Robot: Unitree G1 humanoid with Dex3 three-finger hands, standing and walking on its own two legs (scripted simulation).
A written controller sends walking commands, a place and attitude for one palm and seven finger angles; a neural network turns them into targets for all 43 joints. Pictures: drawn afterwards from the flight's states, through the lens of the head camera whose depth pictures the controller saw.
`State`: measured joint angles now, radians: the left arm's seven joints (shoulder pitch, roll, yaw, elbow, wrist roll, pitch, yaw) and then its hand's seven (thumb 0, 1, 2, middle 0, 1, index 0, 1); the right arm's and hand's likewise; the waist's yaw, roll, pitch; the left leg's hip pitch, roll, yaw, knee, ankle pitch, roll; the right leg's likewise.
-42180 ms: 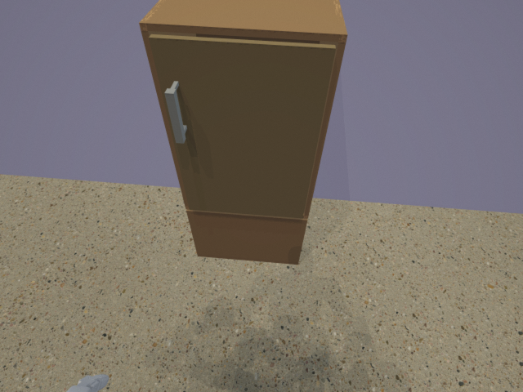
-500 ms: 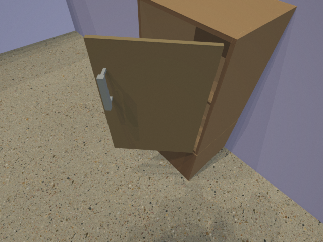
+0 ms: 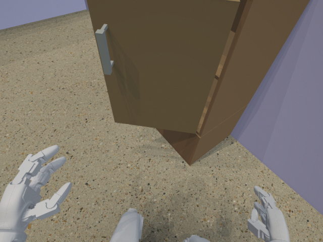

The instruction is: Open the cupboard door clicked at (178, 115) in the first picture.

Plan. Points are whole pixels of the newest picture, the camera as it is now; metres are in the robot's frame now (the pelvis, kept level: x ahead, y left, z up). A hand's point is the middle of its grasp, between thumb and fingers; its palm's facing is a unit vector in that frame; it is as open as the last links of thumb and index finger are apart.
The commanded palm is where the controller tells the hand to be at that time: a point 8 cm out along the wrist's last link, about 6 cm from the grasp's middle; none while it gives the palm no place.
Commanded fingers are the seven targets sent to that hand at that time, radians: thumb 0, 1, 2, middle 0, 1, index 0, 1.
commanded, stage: raise the hand with hooked fingers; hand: left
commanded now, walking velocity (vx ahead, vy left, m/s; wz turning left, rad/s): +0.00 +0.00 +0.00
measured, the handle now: (106, 50) +0.63 +0.25 +0.11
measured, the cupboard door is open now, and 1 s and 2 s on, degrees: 44 44 44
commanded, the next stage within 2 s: move the hooked fingers beside the handle in 1.56 s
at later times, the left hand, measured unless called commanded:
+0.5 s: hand (54, 160) +0.26 +0.27 +0.07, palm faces -0.05 -1.00 -0.04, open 12.3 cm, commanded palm +0.24 +0.33 +0.09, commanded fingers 0.00 -0.34 0.37 -0.29 -1.10 -0.29 -1.10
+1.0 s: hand (33, 134) +0.29 +0.31 +0.12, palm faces +0.00 -1.00 -0.04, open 13.9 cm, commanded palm +0.26 +0.36 +0.13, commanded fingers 0.00 -0.50 0.30 -0.30 -1.20 -0.30 -1.20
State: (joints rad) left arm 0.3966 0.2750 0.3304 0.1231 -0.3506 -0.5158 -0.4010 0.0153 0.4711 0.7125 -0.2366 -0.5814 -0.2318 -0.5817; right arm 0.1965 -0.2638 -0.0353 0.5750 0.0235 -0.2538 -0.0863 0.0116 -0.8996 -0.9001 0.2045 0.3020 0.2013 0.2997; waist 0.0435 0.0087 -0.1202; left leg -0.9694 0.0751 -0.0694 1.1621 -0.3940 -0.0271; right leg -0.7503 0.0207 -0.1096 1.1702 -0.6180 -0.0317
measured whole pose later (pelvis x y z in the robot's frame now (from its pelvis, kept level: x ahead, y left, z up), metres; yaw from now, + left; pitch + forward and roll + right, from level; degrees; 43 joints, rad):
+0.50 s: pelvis +0.01 +0.04 +0.02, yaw -2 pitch +13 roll -4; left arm 0.24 0.33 0.34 0.16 -0.35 -0.31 -0.45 0.00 -0.11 0.46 -0.27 -0.95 -0.27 -0.96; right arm 0.27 -0.27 -0.01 0.58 0.04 -0.23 -0.07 0.01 -0.90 -0.90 0.21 0.30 0.20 0.30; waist -0.01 0.04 -0.11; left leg -0.92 0.06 0.00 1.07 -0.38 0.02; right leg -0.70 -0.01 -0.05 1.04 -0.56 0.03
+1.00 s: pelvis +0.00 +0.04 +0.04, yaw -1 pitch +8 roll -4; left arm 0.01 0.42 0.41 0.30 -0.35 -0.25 -0.48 -0.01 -0.49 0.30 -0.30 -1.20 -0.30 -1.20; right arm 0.28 -0.26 0.06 0.54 0.04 -0.19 -0.10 0.01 -0.90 -0.90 0.21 0.30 0.21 0.30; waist 0.00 0.03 -0.07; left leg -0.77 0.05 -0.01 0.94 -0.31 0.02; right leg -0.56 0.00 -0.06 0.91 -0.48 0.02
